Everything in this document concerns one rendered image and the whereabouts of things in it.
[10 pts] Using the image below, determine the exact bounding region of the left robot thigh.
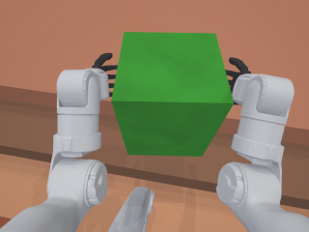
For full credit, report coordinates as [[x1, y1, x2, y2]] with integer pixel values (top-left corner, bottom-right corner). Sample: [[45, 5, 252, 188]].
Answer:
[[108, 187, 155, 232]]

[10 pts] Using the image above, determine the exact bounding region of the robot left upper arm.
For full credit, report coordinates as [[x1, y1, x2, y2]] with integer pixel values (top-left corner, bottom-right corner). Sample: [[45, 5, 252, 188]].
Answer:
[[0, 159, 108, 232]]

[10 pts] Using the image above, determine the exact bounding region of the robot left forearm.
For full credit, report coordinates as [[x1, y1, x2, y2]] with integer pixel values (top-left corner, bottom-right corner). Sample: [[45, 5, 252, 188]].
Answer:
[[47, 68, 110, 194]]

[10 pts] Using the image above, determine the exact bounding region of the right robot hand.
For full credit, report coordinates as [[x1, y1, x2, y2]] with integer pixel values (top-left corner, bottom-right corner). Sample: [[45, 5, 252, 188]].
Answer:
[[225, 57, 251, 105]]

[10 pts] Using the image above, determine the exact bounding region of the carton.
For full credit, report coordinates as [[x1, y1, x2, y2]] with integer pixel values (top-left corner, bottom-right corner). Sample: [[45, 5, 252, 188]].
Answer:
[[111, 32, 234, 157]]

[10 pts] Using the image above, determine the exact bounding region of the left robot hand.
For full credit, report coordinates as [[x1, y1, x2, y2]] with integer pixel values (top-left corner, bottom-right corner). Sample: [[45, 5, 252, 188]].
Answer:
[[92, 52, 118, 97]]

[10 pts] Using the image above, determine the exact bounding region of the robot right upper arm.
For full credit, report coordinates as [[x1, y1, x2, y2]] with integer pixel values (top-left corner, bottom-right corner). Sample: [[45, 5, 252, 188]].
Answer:
[[216, 161, 309, 232]]

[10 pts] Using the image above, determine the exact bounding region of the robot right forearm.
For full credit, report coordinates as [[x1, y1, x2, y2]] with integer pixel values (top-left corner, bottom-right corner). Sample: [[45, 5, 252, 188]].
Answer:
[[231, 73, 295, 196]]

